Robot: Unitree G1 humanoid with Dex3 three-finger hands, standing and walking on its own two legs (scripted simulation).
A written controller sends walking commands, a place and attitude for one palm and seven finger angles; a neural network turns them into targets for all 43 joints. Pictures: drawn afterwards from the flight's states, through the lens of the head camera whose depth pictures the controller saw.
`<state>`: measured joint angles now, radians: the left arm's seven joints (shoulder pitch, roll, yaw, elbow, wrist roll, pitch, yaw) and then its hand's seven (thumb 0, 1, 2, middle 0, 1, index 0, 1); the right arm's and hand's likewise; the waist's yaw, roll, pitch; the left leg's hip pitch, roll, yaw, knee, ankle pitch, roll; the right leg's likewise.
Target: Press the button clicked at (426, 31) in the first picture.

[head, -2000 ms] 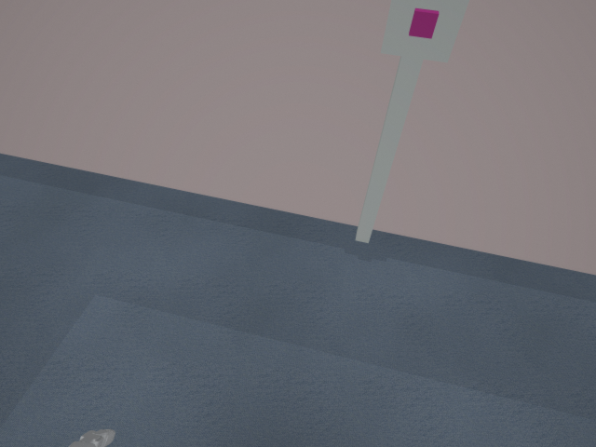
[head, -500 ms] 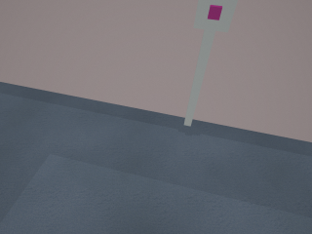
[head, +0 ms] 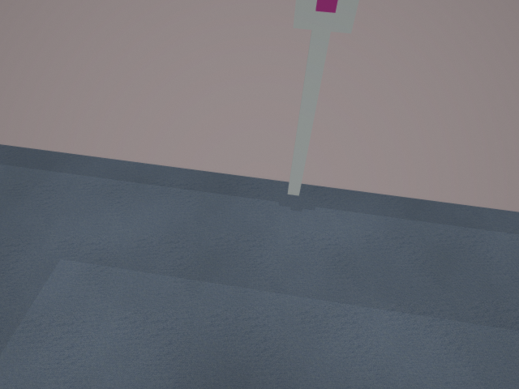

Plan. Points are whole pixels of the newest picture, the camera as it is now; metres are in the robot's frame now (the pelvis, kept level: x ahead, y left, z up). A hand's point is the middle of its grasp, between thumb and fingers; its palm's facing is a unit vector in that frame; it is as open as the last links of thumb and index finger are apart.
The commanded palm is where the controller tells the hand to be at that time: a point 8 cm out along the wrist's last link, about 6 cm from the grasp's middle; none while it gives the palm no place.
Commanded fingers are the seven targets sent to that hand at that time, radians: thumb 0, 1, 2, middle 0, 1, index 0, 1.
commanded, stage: walk to a spot facing it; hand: left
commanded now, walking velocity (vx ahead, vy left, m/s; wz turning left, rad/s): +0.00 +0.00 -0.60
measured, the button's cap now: out of the picture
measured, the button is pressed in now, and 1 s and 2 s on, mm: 0 0 0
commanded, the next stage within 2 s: turn to face it in 1.36 s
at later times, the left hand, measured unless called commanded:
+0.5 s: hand out of the picture +0.05 +0.19 -0.16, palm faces -0.16 -0.96 -0.21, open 7.4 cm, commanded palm none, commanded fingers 0.00 0.90 0.90 -0.20 -0.30 -0.20 -0.30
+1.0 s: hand (237, 303) +0.31 +0.07 -0.17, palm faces -0.60 -0.79 -0.12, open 7.4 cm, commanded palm none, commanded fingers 0.00 0.90 0.90 -0.20 -0.30 -0.20 -0.30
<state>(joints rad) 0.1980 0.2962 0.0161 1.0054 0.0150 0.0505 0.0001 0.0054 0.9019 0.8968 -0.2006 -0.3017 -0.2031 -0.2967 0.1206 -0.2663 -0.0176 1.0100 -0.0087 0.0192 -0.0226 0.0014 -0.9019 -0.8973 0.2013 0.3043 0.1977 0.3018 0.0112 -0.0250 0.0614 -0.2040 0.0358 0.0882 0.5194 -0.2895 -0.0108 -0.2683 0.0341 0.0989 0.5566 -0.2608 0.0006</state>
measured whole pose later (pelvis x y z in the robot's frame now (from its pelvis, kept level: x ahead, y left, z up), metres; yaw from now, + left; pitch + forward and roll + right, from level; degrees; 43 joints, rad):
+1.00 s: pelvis +0.10 -0.01 +0.00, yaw -34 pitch +0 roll -2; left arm 0.09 0.23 0.07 0.91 0.03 0.05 -0.06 0.01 0.91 0.90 -0.19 -0.30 -0.20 -0.30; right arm 0.51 -0.14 -0.01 1.07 -0.02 -0.06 -0.04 0.00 -0.90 -0.90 0.20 0.30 0.20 0.30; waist -0.06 -0.04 0.10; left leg 0.11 0.08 0.29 0.34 -0.44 -0.02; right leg -0.62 -0.04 -0.12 0.84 -0.19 -0.01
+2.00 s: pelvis +0.35 -0.15 +0.01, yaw -43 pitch +1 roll -1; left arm 0.11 0.19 0.07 0.96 0.01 0.04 0.02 0.01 0.90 0.90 -0.20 -0.30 -0.20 -0.30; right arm 0.33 -0.18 -0.06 1.03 -0.02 0.03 -0.02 0.00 -0.92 -0.90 0.20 0.30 0.20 0.30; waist -0.07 -0.02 0.05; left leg -0.29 -0.05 0.00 0.44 -0.18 0.07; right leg -0.41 -0.03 -0.01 0.89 -0.43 0.07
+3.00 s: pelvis +0.31 -0.16 -0.01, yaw -13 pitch -1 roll +1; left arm 0.23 0.20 0.04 0.93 0.02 0.01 0.01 0.01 0.90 0.90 -0.20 -0.30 -0.20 -0.30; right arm 0.16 -0.21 -0.05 0.94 -0.01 0.05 0.00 0.00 -0.90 -0.90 0.20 0.30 0.20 0.30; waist 0.00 0.04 0.06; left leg -0.30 0.01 -0.01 0.67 -0.38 -0.02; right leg -0.30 -0.05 -0.10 0.62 -0.32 0.01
